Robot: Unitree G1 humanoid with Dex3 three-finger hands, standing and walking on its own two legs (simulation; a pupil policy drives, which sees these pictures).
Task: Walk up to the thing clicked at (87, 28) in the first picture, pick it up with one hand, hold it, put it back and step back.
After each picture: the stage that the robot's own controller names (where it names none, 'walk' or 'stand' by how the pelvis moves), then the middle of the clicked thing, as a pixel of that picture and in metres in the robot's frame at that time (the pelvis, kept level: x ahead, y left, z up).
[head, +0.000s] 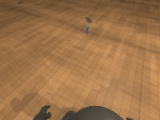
stand; (87, 29) +2.20 +0.12 -0.65
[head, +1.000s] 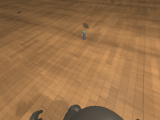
walk; (84, 35) +2.05 +0.32 -0.65
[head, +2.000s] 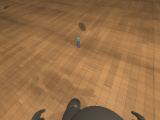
walk; (78, 42) +1.45 +0.37 -0.65
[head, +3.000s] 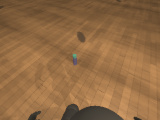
walk; (74, 59) +0.98 +0.30 -0.64
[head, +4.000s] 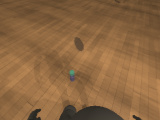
walk; (72, 76) +0.63 +0.21 -0.63
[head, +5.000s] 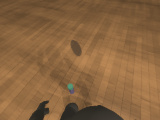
stand; (71, 89) +0.39 +0.22 -0.62
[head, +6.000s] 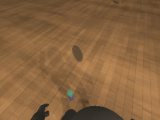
stand; (70, 95) +0.34 +0.21 -0.64
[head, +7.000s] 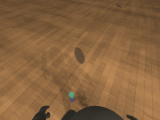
stand; (71, 97) +0.35 +0.19 -0.66
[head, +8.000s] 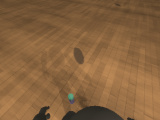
stand; (71, 99) +0.32 +0.19 -0.66
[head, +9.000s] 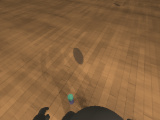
stand; (70, 99) +0.32 +0.20 -0.66
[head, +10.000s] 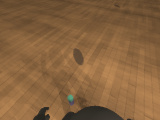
stand; (71, 100) +0.31 +0.19 -0.66
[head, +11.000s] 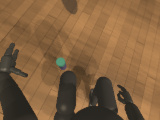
go down; (62, 64) +0.38 +0.23 -0.32
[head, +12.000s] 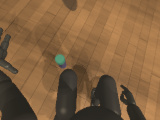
go down; (61, 62) +0.39 +0.25 -0.27
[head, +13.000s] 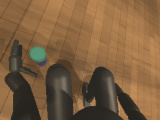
close in; (40, 58) +0.35 +0.28 -0.16
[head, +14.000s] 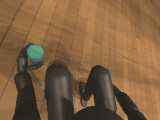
close; (36, 58) +0.36 +0.29 -0.15
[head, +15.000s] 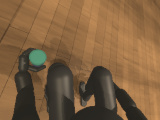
lift; (38, 61) +0.33 +0.28 -0.15
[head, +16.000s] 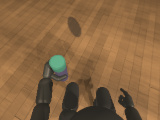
lift; (61, 70) +0.31 +0.19 +0.03
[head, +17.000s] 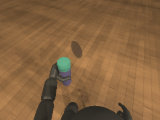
hold; (65, 73) +0.31 +0.17 +0.04
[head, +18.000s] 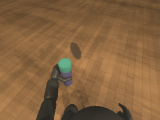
hold; (66, 74) +0.31 +0.16 +0.02
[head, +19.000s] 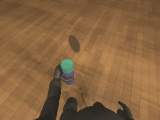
crouch; (68, 74) +0.32 +0.15 -0.01
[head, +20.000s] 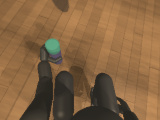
lower; (55, 54) +0.43 +0.22 -0.06
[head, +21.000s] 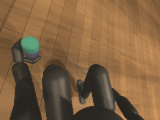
lower; (31, 52) +0.40 +0.29 -0.15
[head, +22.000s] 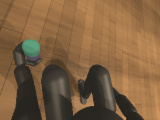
lower; (33, 55) +0.38 +0.29 -0.15
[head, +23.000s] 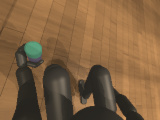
lower; (35, 56) +0.37 +0.29 -0.16
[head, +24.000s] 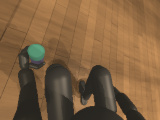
lower; (37, 58) +0.36 +0.28 -0.16
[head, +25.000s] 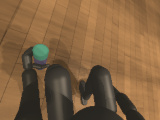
open; (40, 59) +0.36 +0.26 -0.16
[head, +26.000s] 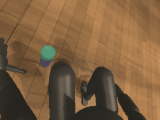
stand; (46, 58) +0.35 +0.26 -0.16
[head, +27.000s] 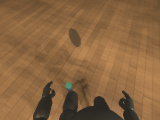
stand; (69, 87) +0.32 +0.19 -0.51
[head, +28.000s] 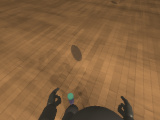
stand; (71, 99) +0.32 +0.18 -0.60
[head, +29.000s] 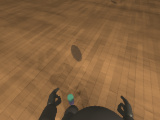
stand; (71, 99) +0.30 +0.18 -0.60
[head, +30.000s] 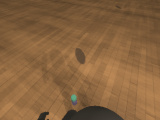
stand; (74, 100) +0.32 +0.16 -0.65
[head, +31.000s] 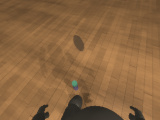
walk; (75, 85) +0.40 +0.19 -0.62
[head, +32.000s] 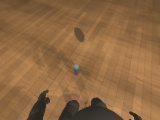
walk; (76, 70) +0.62 +0.16 -0.63
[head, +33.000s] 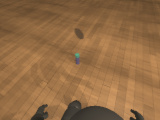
stand; (77, 59) +0.94 +0.25 -0.63
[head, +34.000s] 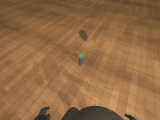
stand; (80, 60) +0.96 +0.17 -0.64
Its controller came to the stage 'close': yes
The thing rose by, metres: 0.67
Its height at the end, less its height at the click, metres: +0.00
